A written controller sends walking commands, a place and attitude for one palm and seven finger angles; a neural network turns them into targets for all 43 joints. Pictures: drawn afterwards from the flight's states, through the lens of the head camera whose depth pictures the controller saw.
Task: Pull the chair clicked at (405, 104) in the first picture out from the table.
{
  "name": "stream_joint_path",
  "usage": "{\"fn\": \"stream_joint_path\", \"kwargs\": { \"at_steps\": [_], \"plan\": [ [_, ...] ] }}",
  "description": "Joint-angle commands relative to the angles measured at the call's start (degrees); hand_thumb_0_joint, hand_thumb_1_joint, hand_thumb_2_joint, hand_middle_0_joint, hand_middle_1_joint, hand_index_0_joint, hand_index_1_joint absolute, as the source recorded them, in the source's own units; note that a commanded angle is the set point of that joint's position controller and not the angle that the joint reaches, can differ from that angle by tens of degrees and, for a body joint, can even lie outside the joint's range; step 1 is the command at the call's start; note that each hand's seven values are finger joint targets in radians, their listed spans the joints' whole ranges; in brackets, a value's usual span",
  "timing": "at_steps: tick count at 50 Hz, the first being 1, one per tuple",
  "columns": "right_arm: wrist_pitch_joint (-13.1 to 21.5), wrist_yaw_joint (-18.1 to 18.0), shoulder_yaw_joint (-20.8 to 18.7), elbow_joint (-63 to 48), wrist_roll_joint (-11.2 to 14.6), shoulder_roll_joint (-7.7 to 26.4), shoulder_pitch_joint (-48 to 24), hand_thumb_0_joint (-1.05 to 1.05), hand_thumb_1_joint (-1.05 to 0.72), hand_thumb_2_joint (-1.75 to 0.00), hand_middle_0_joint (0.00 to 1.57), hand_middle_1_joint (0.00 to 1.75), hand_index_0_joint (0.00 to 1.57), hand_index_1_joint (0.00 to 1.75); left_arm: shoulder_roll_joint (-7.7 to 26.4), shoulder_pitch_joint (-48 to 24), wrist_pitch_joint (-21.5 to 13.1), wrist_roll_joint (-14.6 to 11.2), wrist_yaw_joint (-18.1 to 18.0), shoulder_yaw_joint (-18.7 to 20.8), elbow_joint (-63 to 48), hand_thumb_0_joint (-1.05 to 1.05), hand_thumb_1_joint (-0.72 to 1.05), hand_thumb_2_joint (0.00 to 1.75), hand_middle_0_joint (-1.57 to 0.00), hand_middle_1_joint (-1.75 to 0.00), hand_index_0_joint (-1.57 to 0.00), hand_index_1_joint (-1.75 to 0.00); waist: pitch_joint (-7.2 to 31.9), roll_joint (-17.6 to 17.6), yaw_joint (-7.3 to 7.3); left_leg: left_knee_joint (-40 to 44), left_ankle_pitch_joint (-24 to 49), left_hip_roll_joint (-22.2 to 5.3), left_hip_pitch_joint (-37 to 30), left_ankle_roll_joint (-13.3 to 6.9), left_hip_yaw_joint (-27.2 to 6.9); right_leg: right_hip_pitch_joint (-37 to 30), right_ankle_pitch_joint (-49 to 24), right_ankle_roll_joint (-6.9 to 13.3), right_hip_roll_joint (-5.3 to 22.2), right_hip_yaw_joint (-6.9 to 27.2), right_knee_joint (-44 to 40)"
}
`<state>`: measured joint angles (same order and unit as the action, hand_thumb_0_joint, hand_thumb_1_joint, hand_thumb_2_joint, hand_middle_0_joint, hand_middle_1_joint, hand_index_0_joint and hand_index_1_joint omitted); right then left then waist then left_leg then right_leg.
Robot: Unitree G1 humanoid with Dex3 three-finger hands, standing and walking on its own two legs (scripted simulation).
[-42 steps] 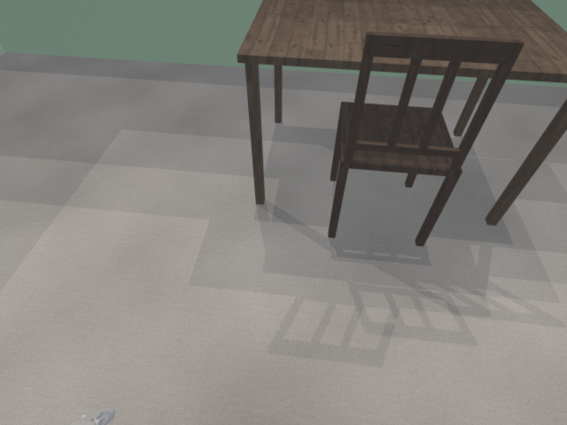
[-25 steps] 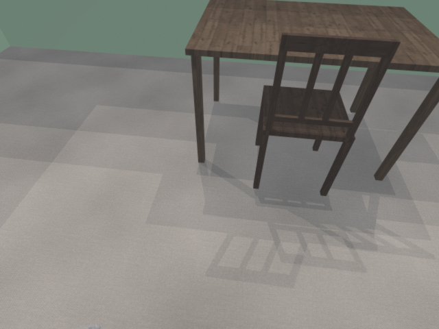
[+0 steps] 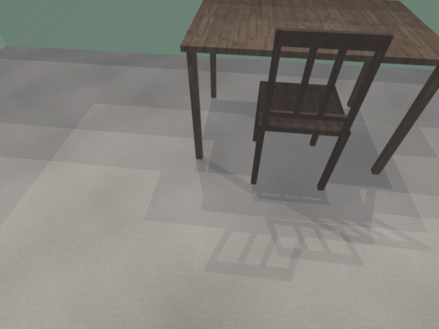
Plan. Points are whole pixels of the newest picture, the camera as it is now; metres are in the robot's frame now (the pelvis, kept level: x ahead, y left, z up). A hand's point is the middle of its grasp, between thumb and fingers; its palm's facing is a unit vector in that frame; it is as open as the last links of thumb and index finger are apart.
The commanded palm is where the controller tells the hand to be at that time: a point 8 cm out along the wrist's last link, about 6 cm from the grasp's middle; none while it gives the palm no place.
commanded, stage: stand and wait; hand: left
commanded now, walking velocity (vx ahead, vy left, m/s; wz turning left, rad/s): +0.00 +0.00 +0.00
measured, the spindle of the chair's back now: (304, 82) +1.05 -0.30 -0.10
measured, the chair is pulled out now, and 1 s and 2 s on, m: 0.00 0.00 0.00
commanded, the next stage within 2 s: look at it before walking up in 0.10 s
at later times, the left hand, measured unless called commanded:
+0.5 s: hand out of the picture +0.09 +0.25 -0.15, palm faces -0.03 -0.94 -0.33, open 7.4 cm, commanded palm none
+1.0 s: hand out of the picture +0.09 +0.24 -0.16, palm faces -0.06 -0.94 -0.32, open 7.4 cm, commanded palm none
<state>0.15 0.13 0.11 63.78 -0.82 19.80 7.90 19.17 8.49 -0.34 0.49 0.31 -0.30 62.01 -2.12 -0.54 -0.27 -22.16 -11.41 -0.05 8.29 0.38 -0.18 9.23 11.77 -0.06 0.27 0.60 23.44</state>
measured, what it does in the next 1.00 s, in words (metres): stands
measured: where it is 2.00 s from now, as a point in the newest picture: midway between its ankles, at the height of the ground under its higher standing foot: outside the picture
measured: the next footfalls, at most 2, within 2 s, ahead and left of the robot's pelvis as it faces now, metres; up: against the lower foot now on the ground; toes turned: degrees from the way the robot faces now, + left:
left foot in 1.66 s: +0.06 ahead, +0.14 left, +0.00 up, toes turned -26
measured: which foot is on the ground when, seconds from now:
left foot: down 0.00-1.00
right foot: down 0.00-1.00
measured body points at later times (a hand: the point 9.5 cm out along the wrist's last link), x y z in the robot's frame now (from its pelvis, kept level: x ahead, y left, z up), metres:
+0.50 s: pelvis +0.01 +0.00 +0.00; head +0.02 +0.00 +0.45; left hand +0.09 +0.29 -0.13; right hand +0.09 -0.30 -0.13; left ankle +0.01 +0.12 -0.74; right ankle +0.01 -0.12 -0.74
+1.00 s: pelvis +0.01 +0.00 +0.00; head +0.03 +0.00 +0.45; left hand +0.09 +0.29 -0.14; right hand +0.09 -0.29 -0.14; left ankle +0.01 +0.12 -0.74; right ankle +0.01 -0.12 -0.74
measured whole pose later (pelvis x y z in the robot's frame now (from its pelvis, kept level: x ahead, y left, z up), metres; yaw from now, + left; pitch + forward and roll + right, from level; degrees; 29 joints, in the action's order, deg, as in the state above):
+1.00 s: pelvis +0.01 +0.00 +0.00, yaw -4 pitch -1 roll +1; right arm -0.5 -1.1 -0.7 59.8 -0.8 17.4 5.7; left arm 17.8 9.7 1.8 0.7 -0.2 0.9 59.2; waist -3.0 0.1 1.0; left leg -25.0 -14.5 -1.1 9.2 0.5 3.5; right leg 12.1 13.8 -0.1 -1.0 4.2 27.3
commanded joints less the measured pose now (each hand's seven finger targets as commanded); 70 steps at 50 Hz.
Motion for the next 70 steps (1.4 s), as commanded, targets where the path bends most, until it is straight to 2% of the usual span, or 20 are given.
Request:
{"fn": "stream_joint_path", "kwargs": {
  "at_steps": [1, 5, 17, 38, 42, 45, 50, 52, 54, 55, 56, 57, 58, 59, 60, 61, 63, 65, 67, 70],
  "plan": [
    [1.7, -0.6, -2.2, -3.6, 0.2, 11.2, -3.1, 0.00, -0.90, -0.90, 0.20, 0.30, 0.20, 0.30, 12.3, -2.9, -1.2, 0.1, -1.0, 2.3, -3.7, 0.00, 0.90, 0.90, -0.20, -0.30, -0.20, -0.30, 2.1, 1.6, 0.28, 4.2, 1.7, -6.0, 1.2, -1.8, -5.6, 1.4, 1.1, 2.1, 6.6, 6.9, -6.1],
    [1.8, -0.6, -2.2, -3.6, 0.2, 11.2, -2.9, 0.00, -0.90, -0.90, 0.20, 0.30, 0.20, 0.30, 12.2, -3.1, -1.2, 0.2, -0.9, 2.3, -3.8, 0.00, 0.90, 0.90, -0.20, -0.30, -0.20, -0.30, 2.1, 1.3, 0.21, 4.4, 1.4, -6.0, 1.5, -1.9, -5.9, 1.5, 1.9, 2.1, 6.5, 7.0, -6.1],
    [2.0, -0.8, -2.2, -3.6, 0.4, 11.4, -3.6, 0.00, -0.90, -0.90, 0.20, 0.30, 0.20, 0.30, 12.0, -3.3, -1.4, 0.1, -1.0, 2.3, -3.7, 0.00, 0.90, 0.90, -0.20, -0.30, -0.20, -0.30, 4.2, 0.8, 0.15, 4.3, 6.6, -6.6, -0.8, -1.8, -5.7, -0.6, -6.0, 1.9, 6.4, 6.2, -4.8],
    [1.9, -0.8, -2.1, -3.7, 0.5, 11.7, -4.5, 0.00, -0.90, -0.90, 0.20, 0.30, 0.20, 0.30, 12.3, -3.0, -1.4, 0.1, -1.0, 2.2, -3.5, 0.00, 0.90, 0.90, -0.20, -0.30, -0.20, -0.30, 4.4, 0.9, 0.36, 4.8, 9.0, -6.8, -2.3, -1.8, -5.7, -1.7, -8.7, 1.8, 6.6, 5.6, -5.3],
    [2.0, -1.1, -2.3, -3.8, 0.4, 11.7, -4.2, 0.00, -0.90, -0.90, 0.20, 0.30, 0.20, 0.30, 12.3, -3.3, -1.1, 0.1, -0.9, 2.5, -3.8, 0.00, 0.90, 0.90, -0.20, -0.30, -0.20, -0.30, 4.7, 0.4, 0.25, 3.7, 11.1, -7.3, -3.7, -1.6, -4.3, -1.1, -12.3, 1.9, 6.3, 6.1, -4.3],
    [0.8, -1.5, -1.6, -4.2, 0.3, 4.9, 0.0, 0.00, -0.90, -0.90, 0.20, 0.30, 0.20, 0.30, 6.1, 0.2, 0.8, 0.1, -1.2, 1.9, -4.2, 0.00, 0.90, 0.90, -0.20, -0.30, -0.20, -0.30, 4.8, 1.2, -0.13, 0.3, 12.2, -7.8, -3.6, -0.6, -1.3, 1.4, -16.3, 1.3, 5.8, 6.9, -0.2],
    [-0.5, -2.0, -3.6, -8.3, 0.1, 6.1, 0.6, 0.00, -0.90, -0.90, 0.20, 0.30, 0.20, 0.30, 5.6, 2.2, 2.3, 0.6, -0.7, 3.1, -8.3, 0.00, 0.90, 0.90, -0.20, -0.30, -0.20, -0.30, 2.9, -1.3, -0.06, -1.6, 6.3, -10.9, -1.3, -2.2, -1.4, 8.7, -12.2, 1.1, 2.7, 7.2, 7.4],
    [-0.5, -2.1, -4.3, -9.9, 0.1, 6.5, 0.1, 0.00, -0.90, -0.90, 0.20, 0.30, 0.20, 0.30, 4.7, 3.1, 2.5, 0.6, -0.4, 3.5, -9.6, 0.00, 0.90, 0.90, -0.20, -0.30, -0.20, -0.30, 3.2, -4.4, 0.23, -1.3, 6.0, -13.4, -0.4, -3.7, -2.5, 10.7, -9.1, 0.7, 0.9, 6.0, 12.8],
    [-0.3, -2.0, -4.9, -11.2, 0.1, 6.7, -0.7, 0.00, -0.90, -0.90, 0.20, 0.30, 0.20, 0.30, 3.0, 4.1, 2.8, 0.6, -0.1, 3.8, -10.7, 0.00, 0.90, 0.90, -0.20, -0.30, -0.20, -0.30, 2.9, -9.3, 0.83, 0.9, 9.7, -18.7, 1.8, -7.4, -5.0, 12.0, 7.9, -0.3, -0.7, 1.8, 22.7],
    [-0.2, -1.9, -5.1, -12.0, 0.0, 6.5, -1.6, 0.00, -0.90, -0.90, 0.20, 0.30, 0.20, 0.30, 2.3, 5.0, 3.0, 0.6, 0.1, 4.1, -11.2, 0.00, 0.90, 0.90, -0.20, -0.30, -0.20, -0.30, 2.5, -10.1, 1.45, 0.7, 12.3, -20.6, 3.1, -8.9, -4.6, 11.5, 13.7, -0.6, 0.1, 0.4, 25.1],
    [-0.2, -1.9, -5.2, -12.6, -0.1, 6.2, -2.8, 0.00, -0.90, -0.90, 0.20, 0.30, 0.20, 0.30, 2.0, 6.3, 2.9, 0.6, 0.3, 4.4, -11.3, 0.00, 0.90, 0.90, -0.20, -0.30, -0.20, -0.30, 1.8, -9.6, 2.41, -1.7, 13.2, -20.8, 6.5, -8.6, -3.0, 8.3, 14.5, -0.4, 1.7, 0.8, 23.5],
    [-0.3, -1.9, -5.3, -13.3, -0.3, 5.9, -4.0, 0.00, -0.90, -0.90, 0.20, 0.30, 0.20, 0.30, 1.7, 9.4, 2.6, 0.7, 0.4, 4.8, -11.1, 0.00, 0.90, 0.90, -0.20, -0.30, -0.20, -0.30, 2.1, -7.1, 4.13, -7.2, 12.2, -18.7, 8.7, -6.5, 0.1, 4.1, 10.1, -0.2, 1.9, 0.4, 17.4],
    [-0.8, -1.7, -5.3, -13.9, -0.1, 5.0, -4.5, 0.00, -0.90, -0.90, 0.20, 0.30, 0.20, 0.30, 3.6, 12.8, 1.9, 1.1, 0.3, 5.3, -10.3, 0.00, 0.90, 0.90, -0.20, -0.30, -0.20, -0.30, 2.7, 1.8, 5.68, -19.3, 5.6, -12.9, 11.7, -2.1, 5.2, 1.0, -3.5, 0.9, 3.6, 4.6, 6.2],
    [-1.1, -1.4, -4.6, -15.8, 0.3, -0.4, -2.4, 0.00, -0.90, -0.90, 0.20, 0.30, 0.20, 0.30, 10.0, 13.4, 0.9, 1.8, -0.7, 6.6, -10.8, 0.00, 0.90, 0.90, -0.20, -0.30, -0.20, -0.30, 2.3, 22.4, 4.53, -35.7, -18.6, -2.4, 25.3, 3.0, 9.2, -2.5, -17.6, 6.1, 18.6, 29.9, -4.2],
    [-1.6, -1.7, -4.5, -16.1, 0.4, 1.2, -4.4, 0.00, -0.90, -0.90, 0.20, 0.30, 0.20, 0.30, 9.2, 15.0, 1.1, 0.7, -1.3, 6.4, -11.1, 0.00, 0.90, 0.90, -0.20, -0.30, -0.20, -0.30, 3.2, 16.6, 5.84, -41.5, -22.2, -1.6, 23.1, 2.4, -0.7, 2.0, -16.7, 9.5, 19.6, 33.9, -8.5],
    [-1.7, -1.7, -4.9, -15.6, 0.5, 0.4, -4.9, 0.00, -0.90, -0.90, 0.20, 0.30, 0.20, 0.30, 8.5, 11.1, 1.4, 0.7, -1.4, 6.4, -11.7, 0.00, 0.90, 0.90, -0.20, -0.30, -0.20, -0.30, 0.7, 12.8, 3.78, -45.1, -18.9, -2.5, 24.7, 2.1, -2.8, 4.3, -8.5, 11.2, 18.0, 33.0, -8.5],
    [-1.3, -1.3, -5.0, -14.0, 0.1, 0.8, -2.3, 0.00, -0.90, -0.90, 0.20, 0.30, 0.20, 0.30, 5.6, 6.2, 1.1, 0.5, -1.4, 5.9, -13.4, 0.00, 0.90, 0.90, -0.20, -0.30, -0.20, -0.30, 1.8, 7.7, 1.40, -44.3, -11.7, -4.2, 23.6, 2.8, -2.6, 3.6, -8.3, 10.7, 13.4, 25.3, -6.0],
    [-1.3, -1.3, -4.9, -13.6, 0.0, -0.4, -1.1, 0.00, -0.90, -0.90, 0.20, 0.30, 0.20, 0.30, 4.5, 6.9, 0.8, 0.5, -1.3, 5.9, -13.4, 0.00, 0.90, 0.90, -0.20, -0.30, -0.20, -0.30, 5.0, 6.8, 1.18, -41.6, -9.8, -3.4, 22.0, 3.4, -1.7, 1.1, -12.0, 10.0, 11.2, 22.3, -4.6],
    [-1.4, -1.6, -4.8, -13.7, 0.0, -1.0, -1.6, 0.00, -0.90, -0.90, 0.20, 0.30, 0.20, 0.30, 4.3, 8.9, 0.7, 0.5, -1.3, 6.2, -12.6, 0.00, 0.90, 0.90, -0.20, -0.30, -0.20, -0.30, 6.5, 6.8, 2.08, -39.2, -10.0, -2.7, 22.5, 3.7, -1.4, -2.0, -15.3, 10.2, 10.6, 22.4, -3.6],
    [-1.4, -1.7, -4.7, -14.4, 0.1, -1.5, -2.4, 0.00, -0.90, -0.90, 0.20, 0.30, 0.20, 0.30, 4.4, 9.9, 1.0, 0.7, -1.2, 6.5, -12.5, 0.00, 0.90, 0.90, -0.20, -0.30, -0.20, -0.30, 6.4, 7.3, 2.73, -35.6, -10.3, -2.3, 21.6, 3.8, -1.1, -2.0, -14.2, 10.2, 9.8, 23.5, -3.8]
  ]
}}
